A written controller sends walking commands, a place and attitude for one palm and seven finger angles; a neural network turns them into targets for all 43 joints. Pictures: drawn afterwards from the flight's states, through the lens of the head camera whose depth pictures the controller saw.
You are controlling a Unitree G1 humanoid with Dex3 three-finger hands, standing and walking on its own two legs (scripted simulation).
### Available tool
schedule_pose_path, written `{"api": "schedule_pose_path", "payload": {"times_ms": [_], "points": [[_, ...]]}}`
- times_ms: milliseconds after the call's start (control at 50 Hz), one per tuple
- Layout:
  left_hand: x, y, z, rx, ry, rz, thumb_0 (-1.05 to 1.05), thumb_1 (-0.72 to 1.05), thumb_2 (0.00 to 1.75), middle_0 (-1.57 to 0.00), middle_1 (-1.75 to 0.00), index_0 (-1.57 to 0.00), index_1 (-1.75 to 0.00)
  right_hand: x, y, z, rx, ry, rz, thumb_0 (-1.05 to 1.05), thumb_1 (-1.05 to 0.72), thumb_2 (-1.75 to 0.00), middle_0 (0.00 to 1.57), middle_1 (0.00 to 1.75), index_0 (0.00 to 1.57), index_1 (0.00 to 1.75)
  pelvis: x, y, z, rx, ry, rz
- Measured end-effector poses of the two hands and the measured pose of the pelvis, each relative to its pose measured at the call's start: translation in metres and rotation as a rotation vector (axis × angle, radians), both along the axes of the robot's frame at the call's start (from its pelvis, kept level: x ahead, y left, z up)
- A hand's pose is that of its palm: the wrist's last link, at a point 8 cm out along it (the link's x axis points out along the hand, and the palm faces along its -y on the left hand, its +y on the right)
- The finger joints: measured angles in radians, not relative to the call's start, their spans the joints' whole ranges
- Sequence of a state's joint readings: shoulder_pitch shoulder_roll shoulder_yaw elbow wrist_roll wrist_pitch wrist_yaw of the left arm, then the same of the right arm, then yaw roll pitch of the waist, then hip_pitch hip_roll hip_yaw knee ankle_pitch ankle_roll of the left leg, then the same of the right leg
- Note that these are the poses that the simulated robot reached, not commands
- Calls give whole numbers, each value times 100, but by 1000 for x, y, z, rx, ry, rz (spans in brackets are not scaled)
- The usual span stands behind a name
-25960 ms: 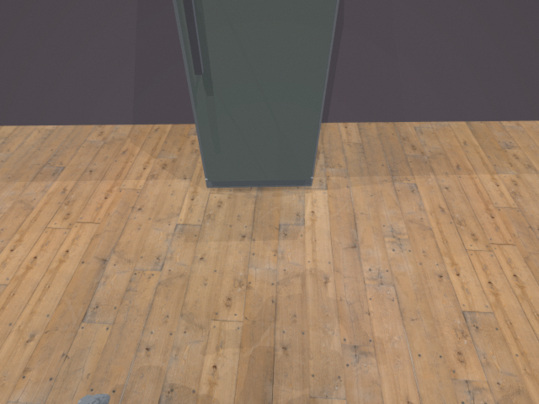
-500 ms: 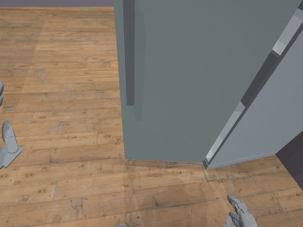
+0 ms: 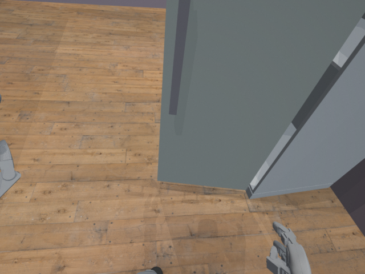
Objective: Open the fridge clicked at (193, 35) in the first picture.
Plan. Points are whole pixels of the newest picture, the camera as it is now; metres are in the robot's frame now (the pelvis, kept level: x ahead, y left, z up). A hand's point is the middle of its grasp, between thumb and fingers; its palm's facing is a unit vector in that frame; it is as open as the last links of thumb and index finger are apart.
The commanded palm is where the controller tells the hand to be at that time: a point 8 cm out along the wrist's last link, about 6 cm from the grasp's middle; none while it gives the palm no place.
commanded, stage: stop stepping back and stand still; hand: left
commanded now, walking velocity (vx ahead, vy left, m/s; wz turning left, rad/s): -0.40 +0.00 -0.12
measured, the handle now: (179, 52) +0.69 +0.08 +0.15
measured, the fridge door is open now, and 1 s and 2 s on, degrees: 76 76 76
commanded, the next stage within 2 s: let the arm hang, fingers relaxed in 1.98 s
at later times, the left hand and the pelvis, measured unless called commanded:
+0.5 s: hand out of the picture +0.08 +0.28 +0.17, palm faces +0.31 -0.85 -0.42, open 7.4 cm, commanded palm +0.04 +0.32 +0.18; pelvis -0.13 +0.03 +0.00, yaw -6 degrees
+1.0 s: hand out of the picture +0.00 +0.31 +0.19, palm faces +0.43 -0.78 -0.44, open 7.4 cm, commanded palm -0.03 +0.34 +0.18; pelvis -0.20 +0.06 +0.00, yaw -6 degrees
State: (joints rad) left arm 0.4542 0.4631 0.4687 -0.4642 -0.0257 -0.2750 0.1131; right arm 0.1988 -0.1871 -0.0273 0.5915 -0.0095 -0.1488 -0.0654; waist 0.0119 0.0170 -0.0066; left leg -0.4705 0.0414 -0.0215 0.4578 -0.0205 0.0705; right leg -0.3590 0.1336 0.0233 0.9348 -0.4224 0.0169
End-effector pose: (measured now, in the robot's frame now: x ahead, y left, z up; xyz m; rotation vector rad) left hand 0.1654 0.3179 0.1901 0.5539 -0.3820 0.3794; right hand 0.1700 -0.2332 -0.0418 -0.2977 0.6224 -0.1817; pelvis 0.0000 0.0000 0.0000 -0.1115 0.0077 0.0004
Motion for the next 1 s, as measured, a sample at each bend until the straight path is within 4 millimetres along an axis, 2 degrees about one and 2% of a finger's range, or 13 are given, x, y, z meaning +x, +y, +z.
{"api": "schedule_pose_path", "payload": {"times_ms": [100, 180, 260, 320, 380, 480, 540, 580, 680, 760, 860, 900, 1000], "points": [[-31, -5, -1, -94, -12, 0, 1, 89, 90, -20, -30, -21, -30, -23, 19, 0, 34, 3, 48, 1, -90, -90, 20, 30, 20, 30, -23, 3, 4, 5, 37, -39], [-49, -20, -3, -62, -54, -68, 1, 89, 90, -20, -30, -21, -30, -44, 25, -12, 56, -24, 67, 1, -90, -90, 20, 30, 21, 30, -57, 4, -10, 58, 37, -106], [-57, -20, 1, -48, -76, -132, 1, 88, 90, -21, -30, -21, -30, -84, 25, -21, 53, 6, 3, 1, -90, -90, 20, 30, 21, 30, -70, 14, -13, 39, -20, -111], [-59, -7, -4, -65, -79, -131, 1, 88, 90, -21, -30, -22, -30, -117, 20, -26, 40, 12, -76, 1, -90, -90, 20, 30, 21, 30, -76, 21, -17, 42, -42, -94], [-64, 4, -9, -105, -12, -94, 1, 88, 90, -21, -30, -22, -30, -151, 19, -24, 42, 36, -126, 1, -90, -90, 20, 30, 21, 30, -93, 25, -10, 52, -51, -94], [-110, 2, -7, -59, 99, -102, 1, 89, 90, -20, -30, -21, -30, -202, 16, -20, 43, 83, -138, 1, -90, -90, 20, 30, 20, 30, -125, 31, 0, 83, -48, -89], [-138, 6, 1, -46, 59, -106, 1, 88, 90, -21, -30, -22, -30, -227, 14, -21, 12, 148, -143, 1, -90, -90, 20, 30, 20, 30, -135, 38, 4, 103, -48, -124], [-145, 15, 3, -57, 13, -78, 1, 88, 90, -21, -30, -22, -30, -238, 15, -22, -5, 163, -154, 1, -90, -90, 20, 30, 20, 30, -141, 44, 4, 105, -47, -136], [-137, 41, -6, -139, -86, -27, 1, 88, 90, -21, -30, -22, -30, -248, 23, -31, -46, 98, -181, 1, -90, -90, 20, 30, 20, 30, -158, 67, -12, 76, -65, -102], [-136, 40, -11, -112, -16, -69, 1, 89, 90, -20, -30, -21, -30, -253, 45, -31, 39, 39, -203, 1, -90, -90, 20, 30, 20, 30, -176, 70, -12, 94, -96, -115], [-166, 22, -1, -31, 74, -113, 1, 89, 90, -20, -30, -21, -30, -260, 70, -29, 131, 40, -151, 1, -90, -90, 20, 30, 20, 30, -187, 63, -1, 78, -70, -109], [-181, 19, 3, 28, 73, -99, 1, 89, 90, -21, -30, -21, -30, -259, 72, -38, 144, 56, -116, 1, -90, -90, 20, 30, 20, 30, -193, 59, -7, 102, -48, -99], [-203, 33, 13, 8, 15, -4, 1, 88, 90, -21, -30, -22, -30, -262, 65, -48, 113, 150, -58, 1, -90, -90, 20, 30, 21, 30, -203, 59, -3, 120, -51, -100]]}}
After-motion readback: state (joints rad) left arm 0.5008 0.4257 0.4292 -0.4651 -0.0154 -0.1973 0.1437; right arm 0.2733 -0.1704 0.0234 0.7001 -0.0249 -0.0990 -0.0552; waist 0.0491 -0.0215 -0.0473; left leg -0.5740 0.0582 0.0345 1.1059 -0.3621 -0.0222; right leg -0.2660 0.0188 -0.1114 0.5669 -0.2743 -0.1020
